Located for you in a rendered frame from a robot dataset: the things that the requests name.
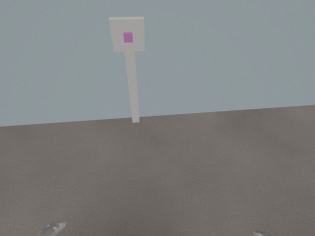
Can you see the panel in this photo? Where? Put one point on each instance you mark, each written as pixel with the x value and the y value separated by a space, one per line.
pixel 135 25

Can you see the robot left hand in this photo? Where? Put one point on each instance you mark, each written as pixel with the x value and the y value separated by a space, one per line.
pixel 52 228

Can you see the button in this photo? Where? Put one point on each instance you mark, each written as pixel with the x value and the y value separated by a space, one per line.
pixel 128 36

